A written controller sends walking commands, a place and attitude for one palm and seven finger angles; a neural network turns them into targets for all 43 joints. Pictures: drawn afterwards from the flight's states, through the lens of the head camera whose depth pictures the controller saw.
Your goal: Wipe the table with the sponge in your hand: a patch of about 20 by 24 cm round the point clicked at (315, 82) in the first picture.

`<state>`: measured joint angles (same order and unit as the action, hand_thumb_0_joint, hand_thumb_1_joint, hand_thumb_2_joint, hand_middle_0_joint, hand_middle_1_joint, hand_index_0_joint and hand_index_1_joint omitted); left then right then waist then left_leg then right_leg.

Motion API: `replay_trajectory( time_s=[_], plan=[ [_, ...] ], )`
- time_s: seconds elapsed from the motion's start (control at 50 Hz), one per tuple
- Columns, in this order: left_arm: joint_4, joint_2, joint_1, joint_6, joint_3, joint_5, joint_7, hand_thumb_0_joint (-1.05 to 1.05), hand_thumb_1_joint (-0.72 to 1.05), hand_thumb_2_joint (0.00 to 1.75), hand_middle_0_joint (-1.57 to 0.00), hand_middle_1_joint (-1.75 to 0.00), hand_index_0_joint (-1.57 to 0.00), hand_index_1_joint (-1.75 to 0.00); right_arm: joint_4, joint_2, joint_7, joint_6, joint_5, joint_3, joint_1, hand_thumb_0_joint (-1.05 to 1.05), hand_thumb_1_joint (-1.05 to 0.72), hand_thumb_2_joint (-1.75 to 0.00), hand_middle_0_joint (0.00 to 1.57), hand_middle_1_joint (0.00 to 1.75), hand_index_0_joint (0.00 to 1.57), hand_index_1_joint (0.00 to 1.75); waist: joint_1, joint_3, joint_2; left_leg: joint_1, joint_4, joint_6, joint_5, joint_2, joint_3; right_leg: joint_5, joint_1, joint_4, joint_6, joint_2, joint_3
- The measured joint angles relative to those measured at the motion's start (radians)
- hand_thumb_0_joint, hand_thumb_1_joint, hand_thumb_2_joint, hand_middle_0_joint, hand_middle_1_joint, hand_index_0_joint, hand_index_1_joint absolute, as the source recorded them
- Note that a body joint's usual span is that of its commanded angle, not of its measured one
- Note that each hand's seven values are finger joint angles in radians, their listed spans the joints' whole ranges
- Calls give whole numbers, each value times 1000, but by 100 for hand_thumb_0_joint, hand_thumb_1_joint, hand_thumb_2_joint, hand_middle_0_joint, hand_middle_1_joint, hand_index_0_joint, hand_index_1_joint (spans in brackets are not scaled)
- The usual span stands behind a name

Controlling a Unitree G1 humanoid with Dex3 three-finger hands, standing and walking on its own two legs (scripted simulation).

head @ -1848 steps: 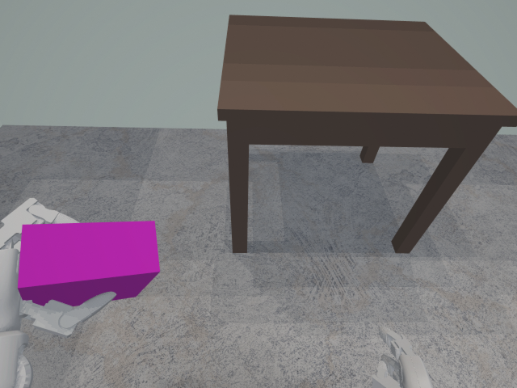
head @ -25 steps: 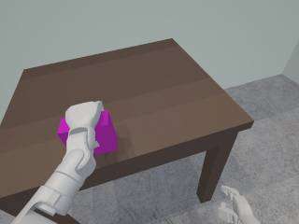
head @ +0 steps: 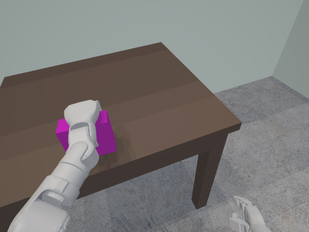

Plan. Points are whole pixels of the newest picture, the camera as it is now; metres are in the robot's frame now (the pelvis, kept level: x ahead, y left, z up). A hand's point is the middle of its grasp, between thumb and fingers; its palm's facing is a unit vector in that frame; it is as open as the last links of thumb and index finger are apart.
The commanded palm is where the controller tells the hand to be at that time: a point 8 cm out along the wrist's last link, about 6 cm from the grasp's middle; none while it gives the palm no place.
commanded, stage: wipe forward along the third lane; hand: left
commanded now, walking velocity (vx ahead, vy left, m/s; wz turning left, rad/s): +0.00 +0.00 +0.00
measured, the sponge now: (90, 141) +0.36 +0.23 +0.04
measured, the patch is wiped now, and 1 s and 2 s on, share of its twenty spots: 0.85 0.85 0.85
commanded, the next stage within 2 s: wipe back along the third lane in 1.34 s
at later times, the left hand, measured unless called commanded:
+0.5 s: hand (88, 116) +0.41 +0.24 +0.10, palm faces -0.08 -0.02 -1.00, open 10.2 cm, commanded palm +0.40 +0.25 +0.13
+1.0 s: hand (85, 105) +0.46 +0.26 +0.10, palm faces -0.11 +0.01 -0.99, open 10.2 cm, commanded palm +0.45 +0.27 +0.13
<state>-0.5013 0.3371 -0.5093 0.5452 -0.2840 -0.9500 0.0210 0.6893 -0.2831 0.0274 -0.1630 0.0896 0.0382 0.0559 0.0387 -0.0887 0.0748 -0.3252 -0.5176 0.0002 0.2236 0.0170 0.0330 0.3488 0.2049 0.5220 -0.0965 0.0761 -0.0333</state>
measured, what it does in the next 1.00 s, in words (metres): stands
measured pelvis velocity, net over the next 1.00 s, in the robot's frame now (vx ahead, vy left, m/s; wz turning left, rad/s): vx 0.00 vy -0.01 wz -0.01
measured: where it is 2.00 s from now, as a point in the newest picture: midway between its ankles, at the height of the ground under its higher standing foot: outside the picture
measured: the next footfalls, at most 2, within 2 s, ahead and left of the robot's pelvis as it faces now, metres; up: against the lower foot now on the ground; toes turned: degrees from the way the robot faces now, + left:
none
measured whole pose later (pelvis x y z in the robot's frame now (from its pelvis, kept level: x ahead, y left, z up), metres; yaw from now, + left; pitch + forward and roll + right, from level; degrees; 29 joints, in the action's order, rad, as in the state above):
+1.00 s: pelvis +0.00 -0.01 -0.01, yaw -1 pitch +11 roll +0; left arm -1.07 0.54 -0.87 0.23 -0.07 -1.01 0.07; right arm 0.74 -0.31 0.01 -0.16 0.06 -0.01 0.27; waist -0.08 -0.13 0.07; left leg -0.55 -0.60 0.03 0.24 -0.02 0.05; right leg 0.34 0.41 0.55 -0.11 0.12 -0.04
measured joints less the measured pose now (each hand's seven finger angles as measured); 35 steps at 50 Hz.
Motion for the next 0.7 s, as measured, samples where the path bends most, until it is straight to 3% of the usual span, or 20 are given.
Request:
replay_trajectory(
  time_s=[0.26,0.42,0.7],
  plan=[
    [-167,53,-66,-165,93,-11,8,0,-54,106,-72,-132,-77,-129,25,-20,12,-3,-8,-29,112,1,-91,-90,20,30,20,30,-32,-18,2,-54,-16,8,-2,-19,2,-11,53,7,-15,20,-2],
    [-313,91,-162,-228,136,-3,35,1,-54,106,-72,-132,-77,-129,55,-13,15,0,-10,-33,148,1,-91,-90,20,30,20,30,-55,-19,-5,-102,-29,26,-6,-24,10,-17,101,21,-24,28,-10],
    [-506,186,-278,-309,212,-30,34,2,-54,106,-72,-132,-77,-130,52,-26,0,4,-18,-41,204,0,-91,-90,20,30,20,30,-106,-39,-8,-180,-64,37,9,-41,11,-20,169,30,-31,46,-7]
  ],
)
